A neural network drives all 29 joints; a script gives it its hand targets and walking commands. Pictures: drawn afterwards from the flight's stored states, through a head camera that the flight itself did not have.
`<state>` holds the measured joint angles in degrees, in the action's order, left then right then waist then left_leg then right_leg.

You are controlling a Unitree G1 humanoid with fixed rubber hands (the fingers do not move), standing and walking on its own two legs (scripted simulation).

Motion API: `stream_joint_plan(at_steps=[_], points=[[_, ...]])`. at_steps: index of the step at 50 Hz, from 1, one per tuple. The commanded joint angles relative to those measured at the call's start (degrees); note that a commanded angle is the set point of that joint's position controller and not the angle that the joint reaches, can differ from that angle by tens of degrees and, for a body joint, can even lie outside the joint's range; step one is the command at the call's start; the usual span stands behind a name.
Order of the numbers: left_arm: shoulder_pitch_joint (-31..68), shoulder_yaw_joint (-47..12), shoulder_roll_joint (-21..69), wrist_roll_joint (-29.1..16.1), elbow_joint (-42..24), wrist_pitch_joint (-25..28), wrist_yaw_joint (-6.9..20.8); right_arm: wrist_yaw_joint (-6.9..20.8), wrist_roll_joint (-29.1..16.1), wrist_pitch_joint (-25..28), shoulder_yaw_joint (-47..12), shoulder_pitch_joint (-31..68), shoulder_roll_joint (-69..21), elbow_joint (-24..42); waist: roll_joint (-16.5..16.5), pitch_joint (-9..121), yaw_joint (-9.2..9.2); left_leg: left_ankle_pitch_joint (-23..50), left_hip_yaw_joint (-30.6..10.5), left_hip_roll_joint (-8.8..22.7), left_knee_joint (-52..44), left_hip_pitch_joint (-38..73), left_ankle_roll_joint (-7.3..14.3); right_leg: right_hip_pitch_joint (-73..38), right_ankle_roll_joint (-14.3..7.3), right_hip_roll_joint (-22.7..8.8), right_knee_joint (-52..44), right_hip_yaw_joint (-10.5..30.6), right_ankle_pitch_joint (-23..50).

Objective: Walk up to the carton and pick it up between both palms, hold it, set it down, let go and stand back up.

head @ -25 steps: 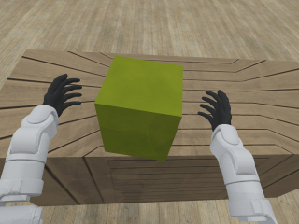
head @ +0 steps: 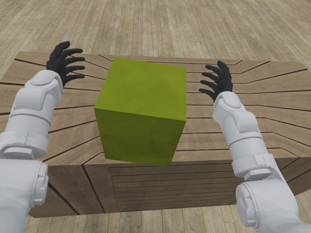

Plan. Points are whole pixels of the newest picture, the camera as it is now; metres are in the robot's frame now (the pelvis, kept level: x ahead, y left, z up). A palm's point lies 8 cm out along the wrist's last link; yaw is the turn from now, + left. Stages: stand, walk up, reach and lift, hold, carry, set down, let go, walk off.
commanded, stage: reach and lift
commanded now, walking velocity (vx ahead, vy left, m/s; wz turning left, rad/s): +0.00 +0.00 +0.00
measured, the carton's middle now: (143, 115) +0.46 +0.03 +0.01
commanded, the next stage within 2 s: none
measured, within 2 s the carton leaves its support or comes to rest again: neither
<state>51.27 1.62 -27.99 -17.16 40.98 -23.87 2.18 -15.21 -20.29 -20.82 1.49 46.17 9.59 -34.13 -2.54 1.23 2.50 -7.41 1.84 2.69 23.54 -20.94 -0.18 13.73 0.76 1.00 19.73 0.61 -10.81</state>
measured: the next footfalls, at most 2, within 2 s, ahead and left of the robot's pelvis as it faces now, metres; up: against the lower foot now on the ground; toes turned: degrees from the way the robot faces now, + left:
none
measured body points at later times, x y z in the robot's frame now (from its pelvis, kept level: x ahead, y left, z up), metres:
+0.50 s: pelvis +0.01 -0.01 +0.00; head +0.06 +0.03 +0.44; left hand +0.49 +0.22 +0.15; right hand +0.47 -0.16 +0.15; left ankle +0.05 +0.12 -0.74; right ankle -0.01 -0.13 -0.74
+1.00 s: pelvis +0.01 +0.00 -0.02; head +0.09 +0.04 +0.42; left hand +0.48 +0.21 +0.05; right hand +0.45 -0.16 +0.04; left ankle +0.05 +0.12 -0.74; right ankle -0.01 -0.13 -0.74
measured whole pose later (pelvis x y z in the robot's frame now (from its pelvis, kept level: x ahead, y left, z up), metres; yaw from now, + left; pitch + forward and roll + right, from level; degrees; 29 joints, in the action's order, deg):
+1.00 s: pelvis +0.01 +0.00 -0.02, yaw +0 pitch +20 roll -3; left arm 57.9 0.1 -19.6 -13.4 77.2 9.8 1.3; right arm -12.5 -11.3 5.2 5.7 48.9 4.8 -61.1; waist -0.5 10.6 3.7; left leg -10.1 -0.4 2.9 32.8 -42.5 -0.2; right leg 34.4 1.0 1.3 28.1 -1.6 -13.5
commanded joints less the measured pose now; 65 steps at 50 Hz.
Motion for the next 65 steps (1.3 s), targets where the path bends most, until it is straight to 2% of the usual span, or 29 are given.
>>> stream_joint_plan(at_steps=[1,11,16,20,28,35,40,46,52,56,65], points=[[35.3,1.61,-11.87,-1.08,-7.1,5.32,-0.35,0.17,0.64,3.95,3.06,33.36,10.15,7.33,10.48,41.71,1.3,16.65,-0.46,-1.05,2.22,27.17,-2.14,1.31,-0.68,1.19,-1.35,-2.47,16.53],[44.35,-1.2,-12.15,-1.72,6.79,10.41,-0.43,0.36,1.73,6.37,3.75,42.85,10.95,-3.79,11.87,47.39,2.26,19.25,-1.12,-1.33,4.34,26.26,-2.62,3.97,-0.39,0.92,-0.5,-2.98,19.56],[41.57,-1.5,-10.14,-0.73,12.1,12.64,0.3,0.4,1.4,8.03,1.88,40.1,9.45,-8.19,12.17,46.66,1.93,24.03,-1.04,-1.65,5.32,27.44,-2.9,3.63,0.21,0.91,0.02,-3.26,24.04],[39.01,-0.61,-8.3,1.36,13.57,14.94,0.99,0.34,1.39,10.18,0.54,37.1,8.22,-11.02,12.67,44.19,1.7,27.04,-1.13,-1.81,5.61,28.12,-3.24,4.28,0.42,1.01,-0.19,-3.44,25.13],[37.08,1.24,-6.6,3.01,13.34,22.2,0.81,0.1,4.67,16.6,1.56,34.14,5.79,-8.25,11.05,46.58,1.12,27.85,-0.87,-1.97,6.81,26.12,-3.02,6.11,1.05,1.12,0.26,-3.99,23.82],[37.4,1.13,-5.0,2.88,15.61,28.94,-0.2,0.6,8.57,21.98,4.38,32.53,4.04,-5.58,9.93,54.81,0.98,27.53,-0.85,-1.78,9.33,22.95,-2.72,8.45,1.33,0.93,2.9,-4.04,23.67],[37.09,0.75,-3.38,3.58,19.68,32.85,-0.35,1.23,10.35,25.17,5.27,30.28,3.7,-9.29,10.44,56.6,1.56,26.38,-0.81,-1.63,10.72,20.82,-2.88,10.96,1.5,0.83,4.71,-4.15,22.65],[37.15,-0.42,-1.63,3.7,24.02,36.93,-0.86,2.6,9.77,29.33,5.18,29.83,4.64,-14.7,11.71,58.36,1.4,26.59,-1.1,-1.32,13.23,20.58,-3.84,15.72,1.05,1.11,6.49,-4.88,19.25],[38.24,-1.31,-0.45,3.42,26.11,39.44,-1.46,3.78,8.14,31.97,4.29,31.39,5.12,-17.62,12.01,58.56,0.68,26.61,-1.23,-1.2,14.74,19.28,-4.47,18.57,0.68,1.3,7.95,-5.51,16.87],[38.56,-2.04,1.08,3.33,27.28,39.99,-1.79,4.34,7.68,32.56,4.18,32.15,5.59,-19.37,11.92,57.98,0.83,26.28,-1.38,-1.04,15.16,19.19,-4.7,20.72,0.38,1.43,8.1,-5.89,15.02],[39.09,-1.37,4.57,4.99,26.54,40.31,-2.45,4.34,9.8,33.14,6.32,33.06,4.22,-19.99,11.0,58.96,1.2,26.02,-1.56,-0.83,15.12,18.89,-4.98,21.79,0.09,1.52,7.96,-6.29,13.48]])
